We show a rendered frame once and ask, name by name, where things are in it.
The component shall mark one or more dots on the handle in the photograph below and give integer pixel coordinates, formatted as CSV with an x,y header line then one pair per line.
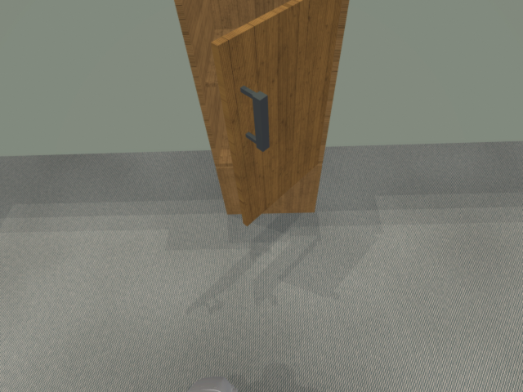
x,y
261,119

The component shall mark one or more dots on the cupboard door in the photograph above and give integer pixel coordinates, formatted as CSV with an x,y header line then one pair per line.
x,y
287,54

